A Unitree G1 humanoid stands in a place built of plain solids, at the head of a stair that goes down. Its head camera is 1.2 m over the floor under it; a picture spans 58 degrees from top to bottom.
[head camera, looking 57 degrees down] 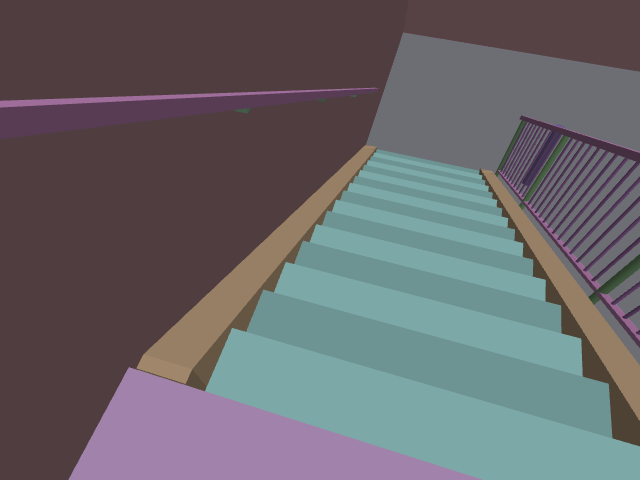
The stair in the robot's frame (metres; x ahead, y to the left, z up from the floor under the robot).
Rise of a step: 0.18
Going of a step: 0.24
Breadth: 1.29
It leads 16 degrees to the right of straight ahead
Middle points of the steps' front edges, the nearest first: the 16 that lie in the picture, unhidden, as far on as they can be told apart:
0.13 -0.26 0.00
0.36 -0.33 -0.17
0.59 -0.39 -0.35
0.82 -0.46 -0.53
1.05 -0.53 -0.70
1.28 -0.60 -0.88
1.51 -0.67 -1.06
1.74 -0.73 -1.23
1.97 -0.80 -1.41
2.20 -0.87 -1.58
2.43 -0.94 -1.76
2.66 -1.01 -1.94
2.89 -1.08 -2.11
3.12 -1.14 -2.29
3.35 -1.21 -2.46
3.58 -1.28 -2.64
